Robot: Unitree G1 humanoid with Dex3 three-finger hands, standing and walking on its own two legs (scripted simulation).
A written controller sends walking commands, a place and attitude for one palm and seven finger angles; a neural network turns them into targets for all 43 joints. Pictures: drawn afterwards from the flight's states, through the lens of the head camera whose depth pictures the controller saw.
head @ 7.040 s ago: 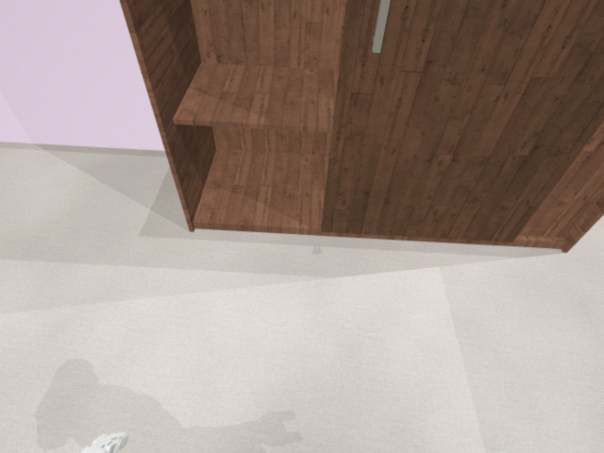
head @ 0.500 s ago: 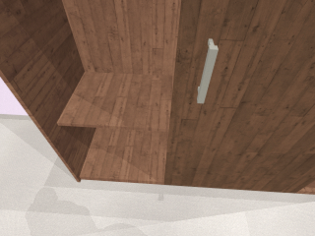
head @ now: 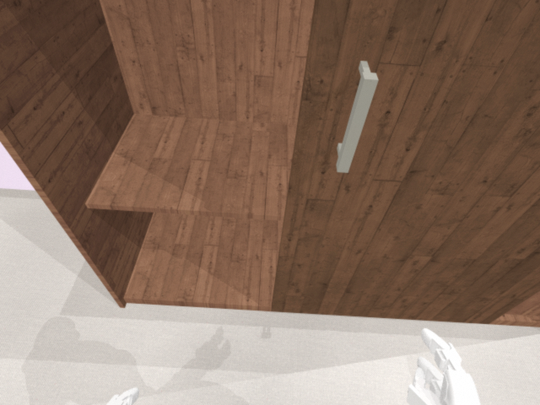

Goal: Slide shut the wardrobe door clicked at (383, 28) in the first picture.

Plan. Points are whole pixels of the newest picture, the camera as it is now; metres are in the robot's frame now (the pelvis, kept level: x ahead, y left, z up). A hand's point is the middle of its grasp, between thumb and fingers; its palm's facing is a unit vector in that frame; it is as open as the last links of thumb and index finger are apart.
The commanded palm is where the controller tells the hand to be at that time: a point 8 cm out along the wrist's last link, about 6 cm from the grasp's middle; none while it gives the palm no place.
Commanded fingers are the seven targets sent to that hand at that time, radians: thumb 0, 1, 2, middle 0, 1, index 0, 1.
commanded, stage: raise the hand with hooked fingers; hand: right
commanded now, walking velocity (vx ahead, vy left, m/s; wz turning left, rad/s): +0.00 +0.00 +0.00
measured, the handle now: (352, 120) +0.52 -0.09 +0.16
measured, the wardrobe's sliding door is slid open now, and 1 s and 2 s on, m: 0.56 0.56 0.56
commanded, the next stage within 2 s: move the hooked fingers beside the handle in 1.94 s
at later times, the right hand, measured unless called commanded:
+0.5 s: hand (436, 380) +0.17 -0.18 +0.04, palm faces -0.05 +0.99 -0.09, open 10.0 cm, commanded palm +0.14 -0.25 +0.04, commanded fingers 0.00 -0.11 -0.56 0.26 0.81 0.26 0.81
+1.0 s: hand (503, 337) +0.20 -0.24 +0.11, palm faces +0.01 +1.00 -0.09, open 13.0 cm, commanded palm +0.17 -0.30 +0.12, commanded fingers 0.00 0.48 -0.31 0.30 1.18 0.30 1.18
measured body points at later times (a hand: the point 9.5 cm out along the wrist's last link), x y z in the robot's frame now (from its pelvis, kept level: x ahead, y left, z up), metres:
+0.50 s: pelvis -0.05 +0.02 -0.05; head -0.04 +0.01 +0.40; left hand +0.16 +0.22 -0.11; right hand +0.16 -0.24 +0.05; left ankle -0.05 +0.12 -0.73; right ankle +0.03 -0.12 -0.73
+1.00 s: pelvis -0.04 +0.00 -0.01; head -0.05 +0.00 +0.44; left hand +0.15 +0.24 -0.07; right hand +0.20 -0.30 +0.12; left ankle -0.05 +0.12 -0.73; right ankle +0.03 -0.12 -0.73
